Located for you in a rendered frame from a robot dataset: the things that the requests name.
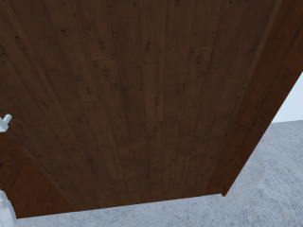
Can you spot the left robot upper arm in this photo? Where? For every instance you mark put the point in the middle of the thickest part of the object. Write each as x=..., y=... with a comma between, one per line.
x=7, y=214

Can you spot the handle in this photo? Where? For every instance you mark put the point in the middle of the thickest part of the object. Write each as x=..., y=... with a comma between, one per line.
x=4, y=122
x=281, y=47

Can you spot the wardrobe door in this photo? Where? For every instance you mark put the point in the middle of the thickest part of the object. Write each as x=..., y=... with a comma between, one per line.
x=251, y=107
x=125, y=102

